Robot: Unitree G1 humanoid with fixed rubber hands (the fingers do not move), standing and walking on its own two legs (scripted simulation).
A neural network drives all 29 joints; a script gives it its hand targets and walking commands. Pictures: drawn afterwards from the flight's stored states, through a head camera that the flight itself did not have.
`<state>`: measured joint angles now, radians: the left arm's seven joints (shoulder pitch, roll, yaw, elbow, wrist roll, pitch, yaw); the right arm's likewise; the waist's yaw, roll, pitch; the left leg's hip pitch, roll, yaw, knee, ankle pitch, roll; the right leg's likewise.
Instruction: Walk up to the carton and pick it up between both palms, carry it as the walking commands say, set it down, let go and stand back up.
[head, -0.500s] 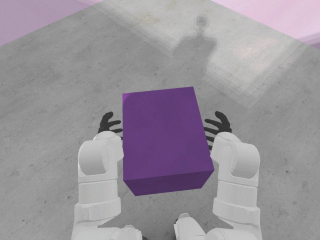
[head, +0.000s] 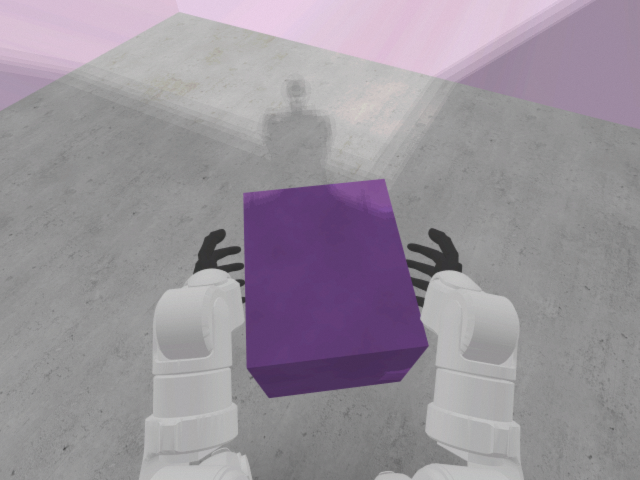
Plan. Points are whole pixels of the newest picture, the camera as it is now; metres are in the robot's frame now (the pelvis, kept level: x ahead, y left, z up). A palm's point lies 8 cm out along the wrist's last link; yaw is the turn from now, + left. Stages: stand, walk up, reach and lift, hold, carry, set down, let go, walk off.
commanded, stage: carry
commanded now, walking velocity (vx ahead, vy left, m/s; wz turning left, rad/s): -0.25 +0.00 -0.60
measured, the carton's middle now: (325, 291) +0.36 -0.01 +0.01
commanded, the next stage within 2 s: none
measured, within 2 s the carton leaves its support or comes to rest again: neither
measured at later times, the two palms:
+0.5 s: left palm (302, 400) +0.20 +0.02 +0.08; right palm (612, 475) +0.13 -0.24 +0.09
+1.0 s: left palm out of the picture +0.07 -0.05 +0.06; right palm out of the picture -0.04 -0.29 +0.08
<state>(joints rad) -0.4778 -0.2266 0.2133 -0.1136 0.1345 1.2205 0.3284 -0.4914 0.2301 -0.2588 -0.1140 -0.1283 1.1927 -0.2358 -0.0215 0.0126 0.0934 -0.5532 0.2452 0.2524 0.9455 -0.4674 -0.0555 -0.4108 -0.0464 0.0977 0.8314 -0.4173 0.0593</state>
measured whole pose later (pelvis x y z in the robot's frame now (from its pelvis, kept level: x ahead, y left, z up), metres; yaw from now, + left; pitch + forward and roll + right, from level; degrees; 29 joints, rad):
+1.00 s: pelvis -0.27 -0.02 +0.01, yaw -26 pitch +2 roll -1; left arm -0.44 -0.21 0.19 -0.11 0.13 1.23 0.32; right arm -0.48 0.23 -0.25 -0.11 -0.11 1.21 -0.24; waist -0.04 -0.03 0.12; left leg -0.43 0.07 0.25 0.70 -0.31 0.10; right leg -0.61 -0.02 0.08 0.96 -0.44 0.08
